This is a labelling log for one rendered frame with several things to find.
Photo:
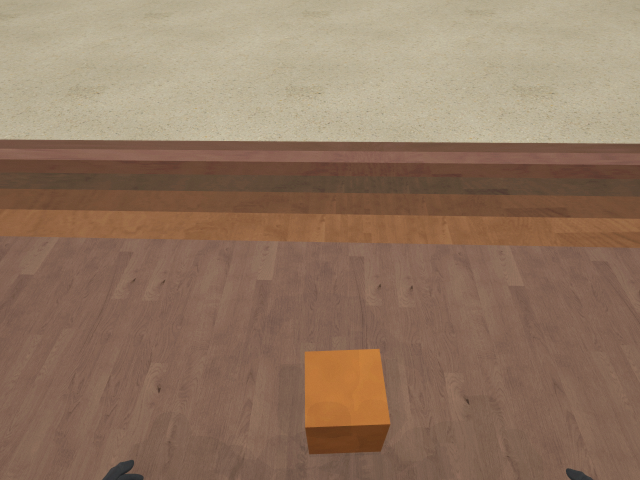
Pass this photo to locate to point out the robot left hand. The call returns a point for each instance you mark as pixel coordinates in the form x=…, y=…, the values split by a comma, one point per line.
x=118, y=472

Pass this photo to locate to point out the carton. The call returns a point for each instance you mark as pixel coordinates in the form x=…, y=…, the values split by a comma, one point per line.
x=346, y=408

